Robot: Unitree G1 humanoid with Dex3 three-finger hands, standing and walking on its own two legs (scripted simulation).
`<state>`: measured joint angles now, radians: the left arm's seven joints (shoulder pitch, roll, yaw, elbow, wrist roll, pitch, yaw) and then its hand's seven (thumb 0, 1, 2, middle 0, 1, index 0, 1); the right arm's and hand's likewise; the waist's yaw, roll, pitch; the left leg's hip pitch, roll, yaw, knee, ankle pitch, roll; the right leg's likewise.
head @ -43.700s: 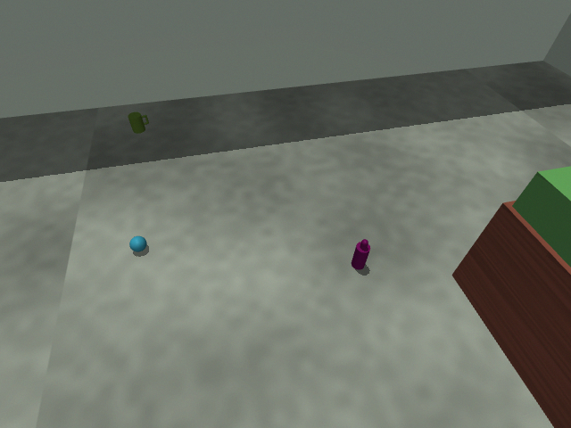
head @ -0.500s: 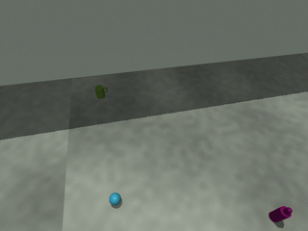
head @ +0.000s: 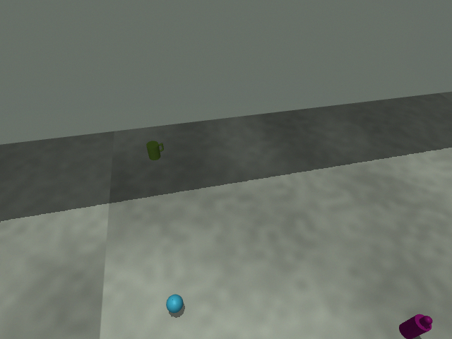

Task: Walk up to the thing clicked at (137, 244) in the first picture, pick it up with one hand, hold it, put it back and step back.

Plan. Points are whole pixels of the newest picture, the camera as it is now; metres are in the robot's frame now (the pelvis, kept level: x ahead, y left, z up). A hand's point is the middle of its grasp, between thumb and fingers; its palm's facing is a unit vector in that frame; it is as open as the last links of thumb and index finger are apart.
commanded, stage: stand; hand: left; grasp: from above
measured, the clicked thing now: (174, 303) +0.43 +0.19 -0.74
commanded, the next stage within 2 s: step back in 1.68 s
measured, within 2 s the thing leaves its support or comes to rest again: neither
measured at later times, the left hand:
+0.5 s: hand out of the picture +0.05 +0.24 -0.16, palm faces +0.02 -0.94 -0.33, open 7.4 cm
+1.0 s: hand out of the picture +0.08 +0.24 -0.15, palm faces +0.01 -0.94 -0.34, open 7.4 cm
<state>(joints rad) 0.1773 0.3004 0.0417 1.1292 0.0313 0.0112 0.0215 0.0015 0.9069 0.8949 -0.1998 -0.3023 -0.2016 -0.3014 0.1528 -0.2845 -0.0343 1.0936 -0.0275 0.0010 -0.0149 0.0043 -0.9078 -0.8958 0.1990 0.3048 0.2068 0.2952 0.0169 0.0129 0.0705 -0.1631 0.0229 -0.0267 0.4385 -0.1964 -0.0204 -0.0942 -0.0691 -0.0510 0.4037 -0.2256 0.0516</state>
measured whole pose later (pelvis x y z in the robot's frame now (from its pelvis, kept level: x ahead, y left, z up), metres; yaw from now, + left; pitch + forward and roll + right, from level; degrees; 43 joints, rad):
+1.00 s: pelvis +0.01 -0.01 +0.00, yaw +0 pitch -3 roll +0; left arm 0.11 0.32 0.04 1.15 0.02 0.01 0.00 0.00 0.91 0.89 -0.20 -0.30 -0.20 -0.30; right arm 0.11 -0.33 -0.01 1.13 -0.02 -0.01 -0.01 0.00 -0.91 -0.90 0.20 0.30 0.21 0.30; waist 0.01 0.02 0.07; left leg -0.14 0.04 -0.03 0.36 -0.17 -0.04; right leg -0.08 -0.05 -0.05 0.35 -0.21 0.04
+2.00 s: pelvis -0.03 +0.02 -0.02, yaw +0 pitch -2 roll -1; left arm 0.01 0.41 0.07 0.94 0.00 0.06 0.02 0.00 0.91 0.89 -0.20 -0.30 -0.20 -0.30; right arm 0.11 -0.39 -0.06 0.97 -0.02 0.03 0.02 0.00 -0.91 -0.90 0.20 0.30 0.20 0.29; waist -0.02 -0.03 0.18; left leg -0.34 -0.02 -0.02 0.71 -0.34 0.03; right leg -0.39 -0.01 0.09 0.86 -0.50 -0.02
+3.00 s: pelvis -0.29 +0.00 -0.02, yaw -5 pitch -2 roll +0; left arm 0.20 0.40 0.09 0.85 0.01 0.05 0.00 0.00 0.91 0.89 -0.20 -0.30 -0.20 -0.30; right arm 0.09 -0.37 -0.04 0.79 -0.03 0.02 0.00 0.00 -0.90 -0.90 0.20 0.31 0.21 0.30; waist 0.02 -0.01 0.18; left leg -0.41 0.06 0.01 0.64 -0.20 0.00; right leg -0.28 0.03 0.06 0.82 -0.47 0.02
